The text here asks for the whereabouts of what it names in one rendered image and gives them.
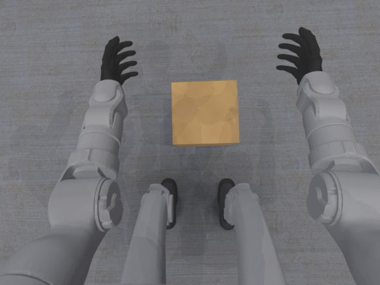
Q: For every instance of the robot left thigh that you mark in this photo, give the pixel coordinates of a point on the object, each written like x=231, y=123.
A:
x=146, y=259

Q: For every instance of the carton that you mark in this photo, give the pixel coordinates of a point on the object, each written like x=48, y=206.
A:
x=205, y=113

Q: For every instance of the robot right upper arm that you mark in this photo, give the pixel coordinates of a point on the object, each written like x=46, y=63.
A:
x=348, y=205

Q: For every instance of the right robot hand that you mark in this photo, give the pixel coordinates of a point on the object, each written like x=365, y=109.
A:
x=308, y=60

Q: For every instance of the robot left upper arm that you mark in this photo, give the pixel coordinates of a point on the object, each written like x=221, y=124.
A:
x=81, y=212

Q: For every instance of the left robot forearm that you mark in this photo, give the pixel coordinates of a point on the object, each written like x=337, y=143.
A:
x=98, y=145

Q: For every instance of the right robot foot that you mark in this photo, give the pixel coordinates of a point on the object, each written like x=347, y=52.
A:
x=223, y=188

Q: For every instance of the right robot forearm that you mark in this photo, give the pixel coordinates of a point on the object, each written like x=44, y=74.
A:
x=328, y=128

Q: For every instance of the left robot hand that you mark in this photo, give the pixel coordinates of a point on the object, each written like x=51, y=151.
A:
x=110, y=69

